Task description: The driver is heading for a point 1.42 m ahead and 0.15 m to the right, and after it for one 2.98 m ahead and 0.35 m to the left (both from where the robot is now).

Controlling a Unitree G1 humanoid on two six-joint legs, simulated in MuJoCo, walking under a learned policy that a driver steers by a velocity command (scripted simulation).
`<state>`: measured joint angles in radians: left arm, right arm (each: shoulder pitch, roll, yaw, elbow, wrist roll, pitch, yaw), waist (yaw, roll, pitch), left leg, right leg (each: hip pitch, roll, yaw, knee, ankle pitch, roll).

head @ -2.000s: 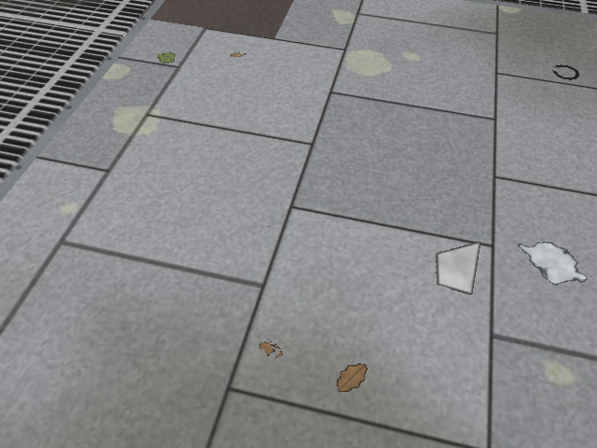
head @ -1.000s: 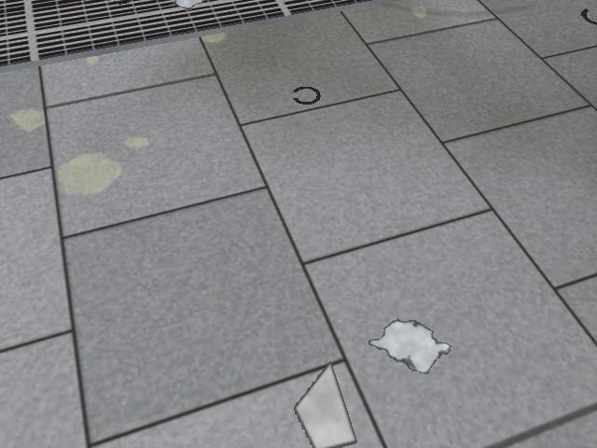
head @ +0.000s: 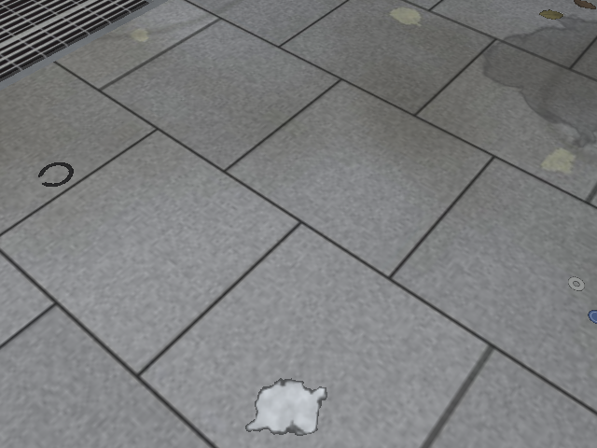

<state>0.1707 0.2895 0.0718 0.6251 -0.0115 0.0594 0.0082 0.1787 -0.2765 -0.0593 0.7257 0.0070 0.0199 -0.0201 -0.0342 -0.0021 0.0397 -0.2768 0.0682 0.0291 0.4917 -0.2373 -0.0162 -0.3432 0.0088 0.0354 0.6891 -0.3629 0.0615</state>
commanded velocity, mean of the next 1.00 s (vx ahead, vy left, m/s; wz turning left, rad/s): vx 0.15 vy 0.00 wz -0.05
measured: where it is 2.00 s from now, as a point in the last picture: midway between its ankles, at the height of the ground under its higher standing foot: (296, 327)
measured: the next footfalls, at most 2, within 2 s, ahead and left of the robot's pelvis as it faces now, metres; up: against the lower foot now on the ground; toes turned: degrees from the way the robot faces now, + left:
right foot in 0.04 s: +0.03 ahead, -0.13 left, +0.00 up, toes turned +1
right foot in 1.22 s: +0.45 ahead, -0.11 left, +0.00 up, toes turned -2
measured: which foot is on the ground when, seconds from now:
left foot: down 0.00-1.00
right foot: up 0.00-0.02, down 0.04-0.74, up 0.76-1.00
